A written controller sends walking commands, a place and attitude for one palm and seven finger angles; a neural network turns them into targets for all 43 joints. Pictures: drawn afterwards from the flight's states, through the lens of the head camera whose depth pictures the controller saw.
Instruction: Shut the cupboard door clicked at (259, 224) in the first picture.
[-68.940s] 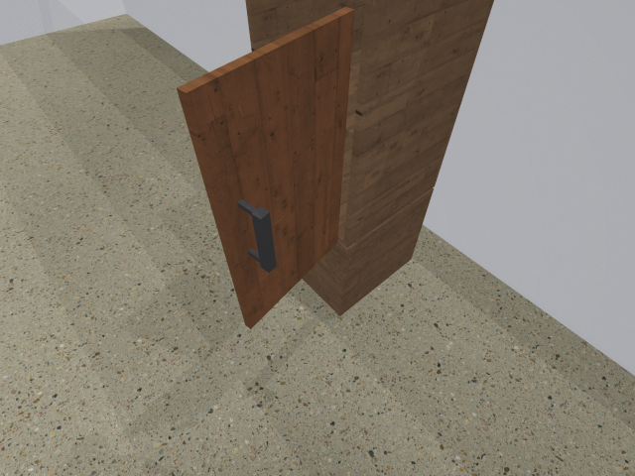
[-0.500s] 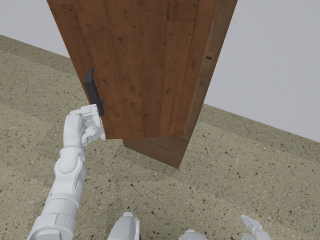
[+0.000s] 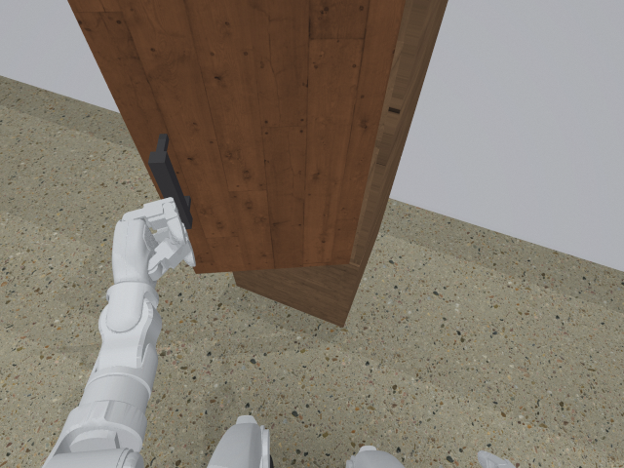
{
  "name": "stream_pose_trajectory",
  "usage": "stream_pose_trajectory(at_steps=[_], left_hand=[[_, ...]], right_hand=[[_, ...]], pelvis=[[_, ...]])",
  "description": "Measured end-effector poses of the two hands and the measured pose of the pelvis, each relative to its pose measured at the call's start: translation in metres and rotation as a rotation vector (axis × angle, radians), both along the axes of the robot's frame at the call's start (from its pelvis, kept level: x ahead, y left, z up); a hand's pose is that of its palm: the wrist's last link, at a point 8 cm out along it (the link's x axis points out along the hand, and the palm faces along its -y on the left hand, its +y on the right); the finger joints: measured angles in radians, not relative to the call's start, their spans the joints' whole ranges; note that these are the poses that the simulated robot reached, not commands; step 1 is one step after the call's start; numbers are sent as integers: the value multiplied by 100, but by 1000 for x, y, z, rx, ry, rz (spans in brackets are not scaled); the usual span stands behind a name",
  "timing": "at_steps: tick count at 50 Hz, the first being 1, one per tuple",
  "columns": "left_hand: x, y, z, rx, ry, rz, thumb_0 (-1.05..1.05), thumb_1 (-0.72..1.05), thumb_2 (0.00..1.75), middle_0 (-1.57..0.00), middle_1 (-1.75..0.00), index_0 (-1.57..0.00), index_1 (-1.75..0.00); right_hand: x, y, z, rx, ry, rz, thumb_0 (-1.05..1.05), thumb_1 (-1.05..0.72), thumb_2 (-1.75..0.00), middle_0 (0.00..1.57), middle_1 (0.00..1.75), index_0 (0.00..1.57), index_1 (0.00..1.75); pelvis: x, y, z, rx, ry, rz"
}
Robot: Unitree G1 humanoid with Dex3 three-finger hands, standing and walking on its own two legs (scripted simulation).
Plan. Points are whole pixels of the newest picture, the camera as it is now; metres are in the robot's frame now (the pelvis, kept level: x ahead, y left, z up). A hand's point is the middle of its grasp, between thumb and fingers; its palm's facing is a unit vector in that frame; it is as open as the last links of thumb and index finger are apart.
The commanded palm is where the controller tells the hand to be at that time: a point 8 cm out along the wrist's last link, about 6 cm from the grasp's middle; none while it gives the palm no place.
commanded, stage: bring the fist close to the handle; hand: left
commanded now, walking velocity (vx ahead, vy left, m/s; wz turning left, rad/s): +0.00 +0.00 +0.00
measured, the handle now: (174, 184) +0.49 +0.21 +0.05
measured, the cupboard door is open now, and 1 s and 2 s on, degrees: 27 13 0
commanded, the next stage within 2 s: push the door shut along its arc in 0.02 s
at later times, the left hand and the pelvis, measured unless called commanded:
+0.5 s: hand (190, 214) +0.43 +0.17 +0.06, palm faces +0.02 -1.00 -0.03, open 3.1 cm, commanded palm +0.42 +0.21 +0.05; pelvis -0.01 +0.00 -0.01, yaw +0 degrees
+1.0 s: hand (205, 182) +0.49 +0.16 +0.05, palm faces -0.10 -0.99 -0.05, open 3.1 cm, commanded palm +0.50 +0.19 +0.05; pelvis -0.02 +0.01 -0.03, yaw -1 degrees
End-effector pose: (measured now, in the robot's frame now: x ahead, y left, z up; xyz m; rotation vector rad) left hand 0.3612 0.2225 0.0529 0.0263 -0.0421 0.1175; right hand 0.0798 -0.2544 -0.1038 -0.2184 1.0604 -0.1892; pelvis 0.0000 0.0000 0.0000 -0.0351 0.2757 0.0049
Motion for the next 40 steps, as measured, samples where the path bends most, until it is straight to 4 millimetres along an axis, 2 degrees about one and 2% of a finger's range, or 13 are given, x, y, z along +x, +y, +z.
stream_pose_trajectory(at_steps=[10, 16, 21, 33, 40], left_hand=[[4, 2, 0, -6, 8, -16, 1, 90, 90, -130, -150, -130, -150], [23, 2, 0, 5, 15, -50, 1, 90, 90, -130, -150, -130, -150], [42, 1, 4, 6, 11, -87, 2, 89, 90, -130, -150, -130, -150], [67, 7, 5, 14, 29, -128, 1, 89, 90, -134, -150, -130, -150], [85, 2, 4, 18, 45, -172, 1, 89, 90, -133, -150, -130, -150]], right_hand=[[17, 2, 3, -9, -49, 24, 1, -91, -90, 20, 30, 20, 30], [16, 2, 0, -22, -43, 28, 1, -91, -90, 20, 30, 20, 30], [2, 1, -5, -25, -5, 6, 1, -91, -90, 20, 30, 20, 30], [-46, -1, -16, -32, 138, -47, 1, -91, -90, 20, 30, 20, 30], [-65, -4, -18, -50, 176, -67, 1, -91, -90, 20, 30, 20, 30]], pelvis=[[-3, 0, -2, -4, 0, 6], [-6, 1, -5, -10, 9, 12], [-6, 3, -8, -13, 26, 8], [-9, 5, -15, -21, 55, 9], [-13, 7, -20, -29, 78, 11]])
